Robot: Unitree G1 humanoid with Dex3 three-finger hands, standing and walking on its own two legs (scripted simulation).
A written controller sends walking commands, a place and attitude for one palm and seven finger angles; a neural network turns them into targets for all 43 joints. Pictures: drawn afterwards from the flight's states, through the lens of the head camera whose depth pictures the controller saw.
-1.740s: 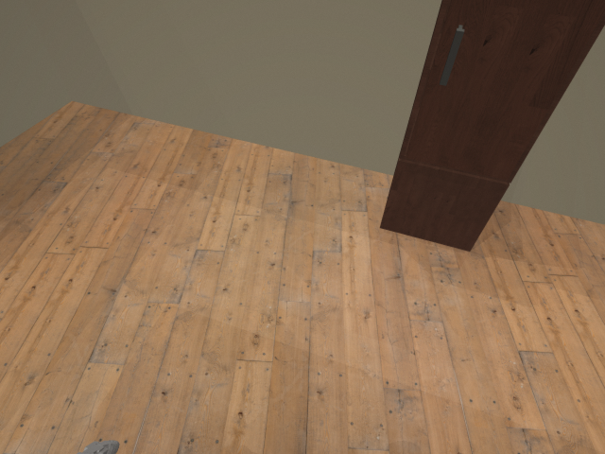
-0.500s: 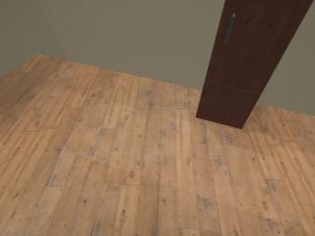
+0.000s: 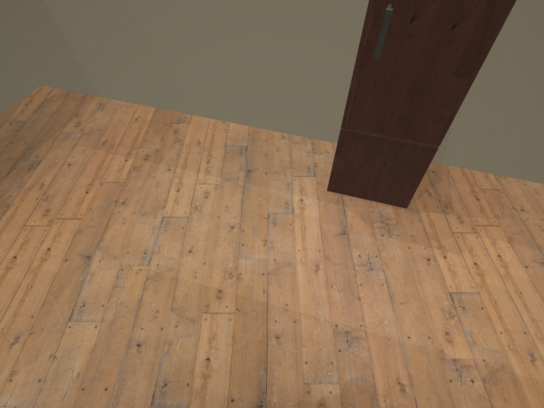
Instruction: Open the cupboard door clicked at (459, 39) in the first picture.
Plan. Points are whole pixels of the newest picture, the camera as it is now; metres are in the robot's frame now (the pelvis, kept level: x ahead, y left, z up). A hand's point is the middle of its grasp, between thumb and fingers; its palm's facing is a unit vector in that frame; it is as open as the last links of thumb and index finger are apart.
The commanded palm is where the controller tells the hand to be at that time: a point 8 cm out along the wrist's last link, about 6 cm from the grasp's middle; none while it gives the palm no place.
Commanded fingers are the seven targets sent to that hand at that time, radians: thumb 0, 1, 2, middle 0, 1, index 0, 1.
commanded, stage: walk to a spot facing it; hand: left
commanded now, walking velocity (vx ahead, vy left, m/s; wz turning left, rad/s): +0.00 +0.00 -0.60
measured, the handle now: (382, 32) +1.18 -0.26 +0.04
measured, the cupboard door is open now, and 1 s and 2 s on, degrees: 0 0 0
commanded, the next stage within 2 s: turn to face it in 2.00 s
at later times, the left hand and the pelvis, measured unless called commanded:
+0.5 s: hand out of the picture +0.06 +0.17 -0.16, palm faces -0.17 -0.96 -0.21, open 7.4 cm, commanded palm none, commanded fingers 0.00 0.90 0.90 -0.20 -0.30 -0.20 -0.30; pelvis +0.00 -0.02 +0.00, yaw -14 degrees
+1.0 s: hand (227, 308) +0.33 +0.12 -0.17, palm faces -0.53 -0.84 -0.16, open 7.4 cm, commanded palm none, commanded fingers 0.00 0.90 0.90 -0.20 -0.30 -0.20 -0.30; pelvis +0.14 +0.00 +0.00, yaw -33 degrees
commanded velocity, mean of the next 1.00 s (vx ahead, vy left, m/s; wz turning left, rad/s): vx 0.22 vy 0.00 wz -0.60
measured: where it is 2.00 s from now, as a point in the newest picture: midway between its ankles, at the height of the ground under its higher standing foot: (338, 359)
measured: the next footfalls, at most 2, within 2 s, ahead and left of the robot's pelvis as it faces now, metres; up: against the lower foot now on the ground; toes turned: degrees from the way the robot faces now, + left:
left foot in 0.66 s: +0.11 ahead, +0.11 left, +0.00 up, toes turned -19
right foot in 1.16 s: +0.26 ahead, -0.20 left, +0.00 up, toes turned -46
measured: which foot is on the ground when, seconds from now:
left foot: down 0.00-0.18, up 0.20-0.64, down 0.66-1.00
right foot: down 0.00-0.66, up 0.68-1.00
